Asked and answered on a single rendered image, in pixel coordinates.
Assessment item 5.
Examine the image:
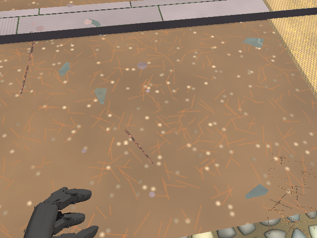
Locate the robot left hand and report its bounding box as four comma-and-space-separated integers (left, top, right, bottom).
24, 186, 99, 238

